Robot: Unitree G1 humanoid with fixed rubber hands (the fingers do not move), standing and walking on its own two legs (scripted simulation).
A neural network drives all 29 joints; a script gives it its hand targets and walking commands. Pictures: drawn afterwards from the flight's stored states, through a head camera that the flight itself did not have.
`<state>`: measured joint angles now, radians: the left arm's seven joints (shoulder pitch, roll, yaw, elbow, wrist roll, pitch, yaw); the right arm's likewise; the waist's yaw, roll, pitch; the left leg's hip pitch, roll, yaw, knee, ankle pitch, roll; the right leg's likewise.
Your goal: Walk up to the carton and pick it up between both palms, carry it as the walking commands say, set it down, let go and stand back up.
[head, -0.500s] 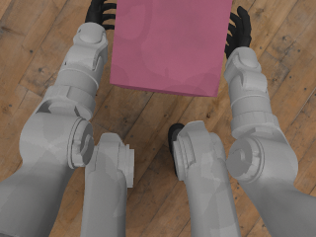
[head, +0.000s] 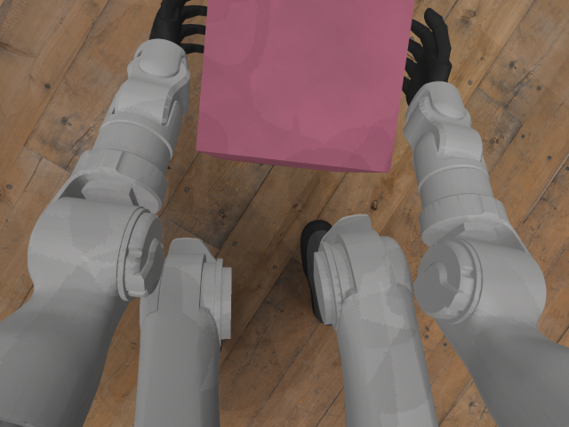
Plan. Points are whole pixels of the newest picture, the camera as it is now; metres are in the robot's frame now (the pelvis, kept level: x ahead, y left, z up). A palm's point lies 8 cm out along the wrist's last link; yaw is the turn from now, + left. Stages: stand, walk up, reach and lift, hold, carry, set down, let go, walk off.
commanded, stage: set down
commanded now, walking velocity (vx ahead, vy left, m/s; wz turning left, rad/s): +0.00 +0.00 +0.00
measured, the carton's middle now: (293, 92) +0.49 -0.08 -0.24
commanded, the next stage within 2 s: none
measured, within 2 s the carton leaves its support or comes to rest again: rests again in 0.20 s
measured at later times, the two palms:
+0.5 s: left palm (159, 42) +0.54 +0.08 -0.18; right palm (428, 94) +0.46 -0.24 -0.17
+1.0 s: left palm (131, 14) +0.56 +0.10 -0.14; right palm (457, 86) +0.47 -0.26 -0.14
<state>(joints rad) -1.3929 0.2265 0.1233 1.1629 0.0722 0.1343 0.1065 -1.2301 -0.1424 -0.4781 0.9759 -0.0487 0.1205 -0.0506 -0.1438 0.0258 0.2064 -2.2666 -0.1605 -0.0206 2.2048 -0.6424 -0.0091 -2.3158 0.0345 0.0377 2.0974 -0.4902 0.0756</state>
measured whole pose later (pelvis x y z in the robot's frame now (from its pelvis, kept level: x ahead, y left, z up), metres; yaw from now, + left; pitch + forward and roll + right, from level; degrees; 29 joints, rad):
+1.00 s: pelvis -0.01 -0.01 +0.01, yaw +0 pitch +40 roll -1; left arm -1.36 0.40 -0.03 0.99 -0.16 0.11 0.09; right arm -1.16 -0.23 -0.26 0.90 0.23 0.02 -0.14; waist -0.14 0.00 0.24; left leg -2.23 -0.07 -0.01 2.17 -0.63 -0.01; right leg -2.30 0.02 0.00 2.07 -0.46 0.03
